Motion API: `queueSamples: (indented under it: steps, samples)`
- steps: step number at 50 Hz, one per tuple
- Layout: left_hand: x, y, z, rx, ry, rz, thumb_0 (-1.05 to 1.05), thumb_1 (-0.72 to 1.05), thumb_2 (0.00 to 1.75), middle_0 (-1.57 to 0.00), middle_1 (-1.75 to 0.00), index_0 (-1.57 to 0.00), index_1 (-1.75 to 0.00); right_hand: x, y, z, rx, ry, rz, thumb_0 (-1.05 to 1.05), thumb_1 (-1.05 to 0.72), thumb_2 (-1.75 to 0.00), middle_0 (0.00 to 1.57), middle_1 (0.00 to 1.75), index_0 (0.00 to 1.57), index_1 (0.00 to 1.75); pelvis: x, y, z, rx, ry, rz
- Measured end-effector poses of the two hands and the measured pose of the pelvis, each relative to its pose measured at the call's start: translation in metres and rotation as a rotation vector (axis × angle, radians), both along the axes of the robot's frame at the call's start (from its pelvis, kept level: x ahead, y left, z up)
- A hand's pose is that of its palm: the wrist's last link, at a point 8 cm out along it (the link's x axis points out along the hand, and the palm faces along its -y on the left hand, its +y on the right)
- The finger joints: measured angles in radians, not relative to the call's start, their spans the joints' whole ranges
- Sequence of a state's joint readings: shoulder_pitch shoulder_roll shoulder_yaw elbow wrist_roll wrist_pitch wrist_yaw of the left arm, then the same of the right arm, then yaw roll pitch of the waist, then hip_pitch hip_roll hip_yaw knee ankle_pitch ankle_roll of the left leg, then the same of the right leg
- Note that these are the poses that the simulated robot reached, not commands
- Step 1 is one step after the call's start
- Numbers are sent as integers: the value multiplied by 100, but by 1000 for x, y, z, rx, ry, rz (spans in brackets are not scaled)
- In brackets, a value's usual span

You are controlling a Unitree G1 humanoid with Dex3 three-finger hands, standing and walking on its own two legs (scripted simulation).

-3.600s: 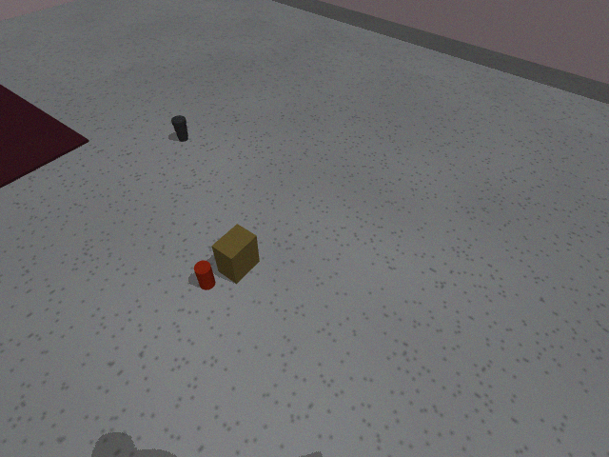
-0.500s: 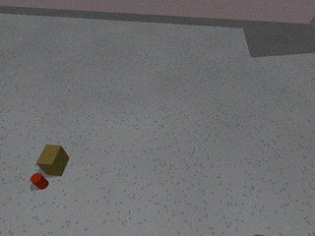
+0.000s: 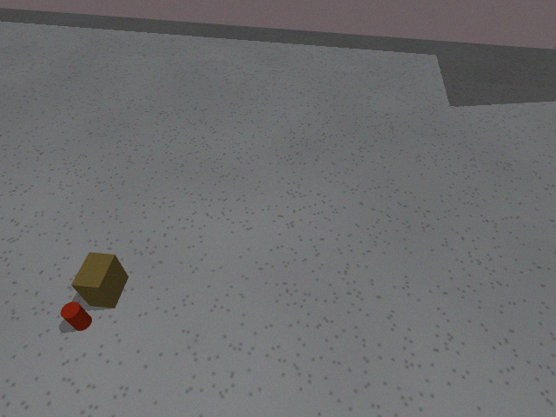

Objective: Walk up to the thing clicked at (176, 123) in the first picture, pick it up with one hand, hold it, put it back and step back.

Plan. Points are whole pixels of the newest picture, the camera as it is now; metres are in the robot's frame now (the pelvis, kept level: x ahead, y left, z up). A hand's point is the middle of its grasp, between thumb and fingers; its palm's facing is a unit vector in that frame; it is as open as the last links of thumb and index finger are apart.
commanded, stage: stand
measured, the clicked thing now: out of the picture +1.27 +1.42 -0.72
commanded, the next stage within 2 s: none
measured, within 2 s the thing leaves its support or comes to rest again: neither
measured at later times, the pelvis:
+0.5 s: pelvis +0.01 +0.00 +0.00, yaw +1 degrees
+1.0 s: pelvis +0.02 +0.00 +0.00, yaw +1 degrees
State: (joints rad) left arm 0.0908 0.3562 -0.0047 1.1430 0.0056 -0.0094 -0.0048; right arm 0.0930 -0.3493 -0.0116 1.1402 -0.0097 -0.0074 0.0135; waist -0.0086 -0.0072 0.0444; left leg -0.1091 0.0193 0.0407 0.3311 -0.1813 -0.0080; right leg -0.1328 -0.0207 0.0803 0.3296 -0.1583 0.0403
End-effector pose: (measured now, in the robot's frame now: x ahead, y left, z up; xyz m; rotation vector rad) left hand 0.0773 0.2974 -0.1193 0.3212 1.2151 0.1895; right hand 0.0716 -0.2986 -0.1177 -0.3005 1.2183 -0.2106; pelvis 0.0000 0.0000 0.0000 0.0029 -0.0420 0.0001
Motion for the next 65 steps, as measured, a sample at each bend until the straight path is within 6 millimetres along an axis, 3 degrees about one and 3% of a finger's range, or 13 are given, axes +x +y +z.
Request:
queueSamples:
  steps: [12,30,65]
  samples:
    - [-20,0,-4,0,63,19,1,91,89,-20,-30,-20,-30,-2,-1,-4,5,43,0,1,-91,-90,21,30,20,30,5,-1,0,-1,13,9]
    - [3,-3,-1,-4,4,13,1,91,89,-20,-30,-20,-30,16,0,0,1,5,19,1,-91,-90,21,30,20,30,10,-2,0,-2,11,16]
    - [-5,-1,-2,-4,16,27,1,91,89,-20,-30,-20,-30,19,1,2,-6,4,27,1,-91,-90,21,30,21,30,12,0,0,-4,5,23]
